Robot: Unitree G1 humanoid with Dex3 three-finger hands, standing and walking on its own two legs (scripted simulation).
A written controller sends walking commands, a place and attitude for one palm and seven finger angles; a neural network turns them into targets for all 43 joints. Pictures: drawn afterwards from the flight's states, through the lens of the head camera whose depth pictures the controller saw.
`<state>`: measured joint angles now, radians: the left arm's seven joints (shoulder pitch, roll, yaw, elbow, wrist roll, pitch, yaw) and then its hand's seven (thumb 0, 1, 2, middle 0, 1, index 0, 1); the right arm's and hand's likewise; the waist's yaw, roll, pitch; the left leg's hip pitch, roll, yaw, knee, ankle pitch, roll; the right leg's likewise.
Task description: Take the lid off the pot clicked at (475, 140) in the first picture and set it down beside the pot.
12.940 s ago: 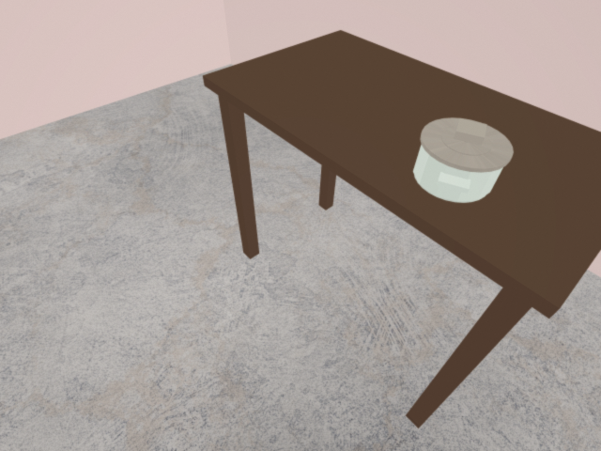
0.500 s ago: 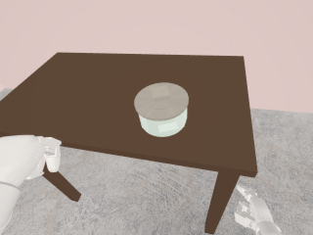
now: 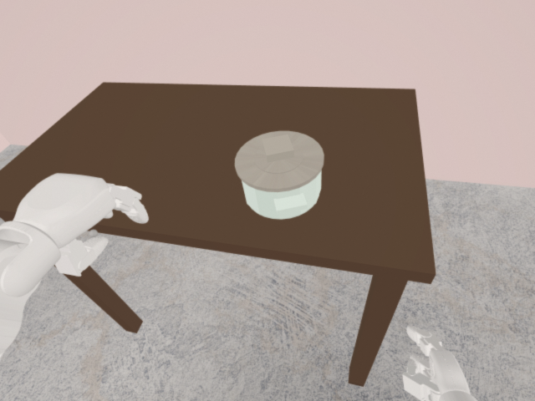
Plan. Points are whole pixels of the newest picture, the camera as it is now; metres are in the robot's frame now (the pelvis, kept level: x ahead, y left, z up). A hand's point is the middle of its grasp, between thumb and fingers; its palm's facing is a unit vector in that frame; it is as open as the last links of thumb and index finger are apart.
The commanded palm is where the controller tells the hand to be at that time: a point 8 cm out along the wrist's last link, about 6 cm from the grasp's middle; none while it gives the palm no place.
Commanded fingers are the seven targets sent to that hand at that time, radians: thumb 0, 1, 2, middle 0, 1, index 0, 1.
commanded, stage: reach forward and open the fingers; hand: left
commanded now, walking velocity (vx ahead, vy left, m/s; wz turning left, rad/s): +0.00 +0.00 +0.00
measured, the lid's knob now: (277, 148) +0.50 +0.04 +0.12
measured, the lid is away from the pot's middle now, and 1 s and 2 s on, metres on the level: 0.00 0.00 0.00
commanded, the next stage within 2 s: move the open hand above the knob in 0.30 s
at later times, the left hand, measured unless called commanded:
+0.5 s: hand (107, 198) +0.30 +0.24 +0.20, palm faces -0.10 +0.04 -0.99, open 10.0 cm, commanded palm +0.28 +0.23 +0.25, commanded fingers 0.00 -0.33 1.53 -0.85 -0.08 -0.85 -0.08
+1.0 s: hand (171, 170) +0.37 +0.17 +0.19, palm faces -0.16 +0.02 -0.99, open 10.0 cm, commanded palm +0.35 +0.17 +0.25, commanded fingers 0.00 -0.33 1.53 -0.85 -0.08 -0.85 -0.08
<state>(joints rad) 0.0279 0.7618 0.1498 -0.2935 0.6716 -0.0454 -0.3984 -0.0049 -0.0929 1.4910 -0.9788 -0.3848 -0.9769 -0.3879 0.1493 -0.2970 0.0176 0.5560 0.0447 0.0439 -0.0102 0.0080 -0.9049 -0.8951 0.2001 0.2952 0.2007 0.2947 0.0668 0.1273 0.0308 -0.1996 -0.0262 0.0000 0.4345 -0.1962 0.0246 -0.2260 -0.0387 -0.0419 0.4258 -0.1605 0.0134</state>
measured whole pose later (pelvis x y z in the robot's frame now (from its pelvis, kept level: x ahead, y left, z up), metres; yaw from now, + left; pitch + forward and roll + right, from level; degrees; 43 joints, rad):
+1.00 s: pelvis +0.01 -0.01 +0.00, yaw +0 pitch -1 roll +1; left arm -0.51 0.62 -0.14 0.06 0.78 0.14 -0.49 0.00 -0.32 1.53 -0.87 -0.08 -0.87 -0.09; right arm 0.13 -0.31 0.02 0.56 0.07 0.09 0.01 0.01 -0.91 -0.90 0.20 0.30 0.20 0.29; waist 0.02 0.12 0.02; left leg -0.21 -0.03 0.01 0.44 -0.21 0.02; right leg -0.27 -0.05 -0.03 0.49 -0.20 0.00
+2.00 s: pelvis +0.03 -0.01 +0.00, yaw -2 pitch +2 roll +2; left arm -1.01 0.34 -0.36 0.61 0.85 0.31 -0.38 0.00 -0.32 1.53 -0.87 -0.08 -0.86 -0.09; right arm 0.17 -0.28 0.02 0.63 0.07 0.14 0.01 0.01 -0.91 -0.90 0.20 0.29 0.20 0.29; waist -0.05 0.10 -0.04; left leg -0.23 -0.03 0.03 0.43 -0.23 0.02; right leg -0.32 -0.04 0.00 0.52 -0.24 0.00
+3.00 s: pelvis +0.03 +0.00 +0.00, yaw -2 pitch +3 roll +2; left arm -1.05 0.27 -0.38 0.71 0.85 0.31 -0.37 0.00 -0.32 1.53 -0.87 -0.08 -0.86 -0.09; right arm 0.19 -0.28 0.02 0.64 0.06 0.15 0.01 0.01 -0.91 -0.90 0.20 0.29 0.20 0.29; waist -0.06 0.09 -0.04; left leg -0.24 -0.04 0.04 0.42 -0.23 0.03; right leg -0.33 -0.05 0.01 0.51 -0.23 0.01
